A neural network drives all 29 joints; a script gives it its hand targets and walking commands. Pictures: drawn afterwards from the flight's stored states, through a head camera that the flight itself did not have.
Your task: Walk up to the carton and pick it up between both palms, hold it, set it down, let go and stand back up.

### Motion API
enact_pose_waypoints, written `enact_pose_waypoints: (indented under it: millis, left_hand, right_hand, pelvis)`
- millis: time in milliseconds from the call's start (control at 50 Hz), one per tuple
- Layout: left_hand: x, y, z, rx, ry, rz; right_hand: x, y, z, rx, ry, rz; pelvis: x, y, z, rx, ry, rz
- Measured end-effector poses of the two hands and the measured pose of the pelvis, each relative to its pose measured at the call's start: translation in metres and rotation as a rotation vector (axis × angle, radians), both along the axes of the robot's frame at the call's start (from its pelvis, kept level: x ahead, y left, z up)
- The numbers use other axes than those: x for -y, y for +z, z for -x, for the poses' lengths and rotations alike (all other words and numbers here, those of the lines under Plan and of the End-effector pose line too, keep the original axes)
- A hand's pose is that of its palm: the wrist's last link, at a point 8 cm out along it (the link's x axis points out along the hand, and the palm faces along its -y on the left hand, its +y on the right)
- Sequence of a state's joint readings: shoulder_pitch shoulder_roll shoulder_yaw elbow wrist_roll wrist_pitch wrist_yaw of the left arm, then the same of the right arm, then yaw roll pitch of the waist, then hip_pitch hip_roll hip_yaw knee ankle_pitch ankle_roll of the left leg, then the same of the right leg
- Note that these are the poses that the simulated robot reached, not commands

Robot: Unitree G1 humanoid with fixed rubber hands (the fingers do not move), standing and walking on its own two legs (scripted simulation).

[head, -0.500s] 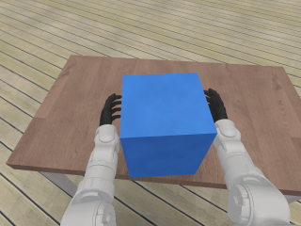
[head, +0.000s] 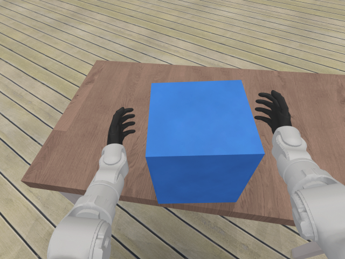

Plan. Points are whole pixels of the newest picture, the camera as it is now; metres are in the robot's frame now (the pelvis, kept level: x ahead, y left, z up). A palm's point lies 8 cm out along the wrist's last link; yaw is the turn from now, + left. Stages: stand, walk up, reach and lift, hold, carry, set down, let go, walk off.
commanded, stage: set down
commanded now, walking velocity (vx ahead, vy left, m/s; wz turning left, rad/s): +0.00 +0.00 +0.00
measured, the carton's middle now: (196, 146) +0.40 -0.01 +0.02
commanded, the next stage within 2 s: none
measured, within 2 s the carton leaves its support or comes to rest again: neither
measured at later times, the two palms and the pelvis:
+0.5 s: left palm (108, 106) +0.40 +0.18 +0.15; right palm (294, 101) +0.44 -0.20 +0.15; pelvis -0.02 -0.01 +0.01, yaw +0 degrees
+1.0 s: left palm (94, 125) +0.36 +0.20 +0.15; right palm (319, 114) +0.39 -0.24 +0.15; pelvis -0.01 +0.00 +0.02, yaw +0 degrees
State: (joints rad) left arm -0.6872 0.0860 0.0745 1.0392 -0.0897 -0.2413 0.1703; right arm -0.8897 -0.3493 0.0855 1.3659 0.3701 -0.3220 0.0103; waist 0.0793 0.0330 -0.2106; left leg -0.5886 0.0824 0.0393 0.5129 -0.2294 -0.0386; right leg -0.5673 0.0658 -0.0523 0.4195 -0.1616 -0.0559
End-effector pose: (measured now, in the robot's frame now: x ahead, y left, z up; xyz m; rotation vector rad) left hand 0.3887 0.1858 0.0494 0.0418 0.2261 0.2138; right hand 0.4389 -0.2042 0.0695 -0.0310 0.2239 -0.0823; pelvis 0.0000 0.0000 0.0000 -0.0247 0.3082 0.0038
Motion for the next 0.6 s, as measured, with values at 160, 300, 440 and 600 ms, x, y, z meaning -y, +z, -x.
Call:
enact_pose_waypoints:
  millis: [160,300,440,600]
  left_hand:
    - [0.01,0.048,-0.007,0.035,-0.049,-0.009]
    - [0.015,0.068,-0.012,0.008,-0.047,0.009]
    - [0.007,0.092,-0.012,0.01,-0.022,-0.017]
    - [0.005,0.124,-0.019,-0.028,-0.034,0.01]
  right_hand:
    - [0.031,0.038,0.009,-0.009,0.022,0.011]
    - [0.025,0.056,0.014,-0.035,0.058,0.005]
    - [0.002,0.068,0.008,-0.023,0.092,-0.039]
    - [0.007,0.105,-0.002,-0.024,0.055,-0.027]
  pelvis:
    - [0.007,0.002,0.013,0.046,-0.01,-0.021]
    - [0.013,0.003,0.024,0.076,-0.018,-0.036]
    - [0.01,0.006,0.024,0.092,-0.01,-0.033]
    - [0.006,0.01,0.017,0.138,-0.007,-0.027]
